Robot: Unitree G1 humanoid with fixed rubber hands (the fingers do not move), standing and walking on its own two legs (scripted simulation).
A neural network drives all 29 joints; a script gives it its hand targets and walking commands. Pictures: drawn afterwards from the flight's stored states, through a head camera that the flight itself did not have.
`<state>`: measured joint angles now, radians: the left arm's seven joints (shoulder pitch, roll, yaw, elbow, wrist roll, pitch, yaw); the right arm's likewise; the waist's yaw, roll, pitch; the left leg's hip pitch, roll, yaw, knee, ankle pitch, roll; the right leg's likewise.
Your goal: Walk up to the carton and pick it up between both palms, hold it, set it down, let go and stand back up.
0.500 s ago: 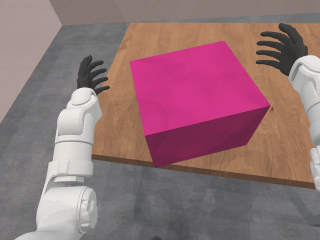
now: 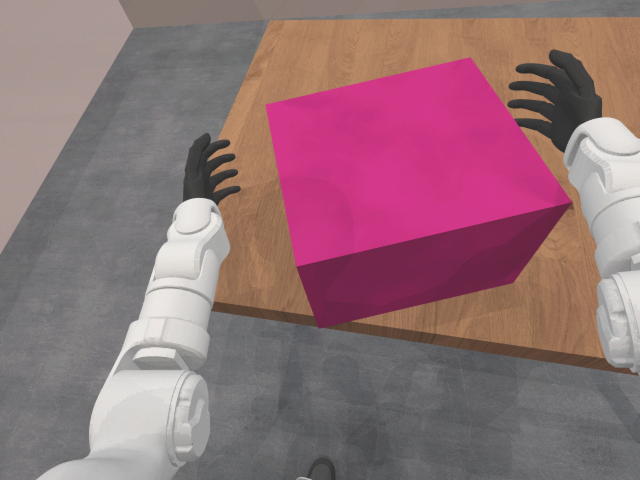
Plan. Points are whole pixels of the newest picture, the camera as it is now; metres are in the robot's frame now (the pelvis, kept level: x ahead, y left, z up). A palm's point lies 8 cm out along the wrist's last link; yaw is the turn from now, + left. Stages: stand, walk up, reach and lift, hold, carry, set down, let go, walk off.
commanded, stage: reach and lift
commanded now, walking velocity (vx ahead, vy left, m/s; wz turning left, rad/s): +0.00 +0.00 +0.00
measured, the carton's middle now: (392, 196) +0.47 +0.03 +0.04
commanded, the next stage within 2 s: none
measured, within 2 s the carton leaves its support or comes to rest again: neither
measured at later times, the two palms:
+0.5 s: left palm (223, 205) +0.41 +0.24 +0.06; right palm (564, 145) +0.54 -0.16 +0.09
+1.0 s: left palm (241, 207) +0.41 +0.22 +0.06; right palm (543, 156) +0.51 -0.13 +0.09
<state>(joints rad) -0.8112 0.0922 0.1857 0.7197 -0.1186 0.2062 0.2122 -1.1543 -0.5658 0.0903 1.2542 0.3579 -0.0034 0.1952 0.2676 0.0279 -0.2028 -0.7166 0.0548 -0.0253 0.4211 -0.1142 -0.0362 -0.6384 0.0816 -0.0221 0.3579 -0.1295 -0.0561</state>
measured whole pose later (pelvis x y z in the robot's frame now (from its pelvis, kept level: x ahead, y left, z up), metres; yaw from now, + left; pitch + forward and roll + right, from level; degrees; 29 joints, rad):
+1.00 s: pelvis +0.02 +0.00 +0.01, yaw -2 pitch +22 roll +0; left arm -0.78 -0.08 0.56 0.84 0.21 -0.08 0.14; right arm -1.06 -0.29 -0.29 1.28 -0.17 -0.20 0.23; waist 0.19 0.00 -0.19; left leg -0.59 0.05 0.05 0.28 -0.08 -0.03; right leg -0.56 0.07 0.02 0.29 -0.12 -0.05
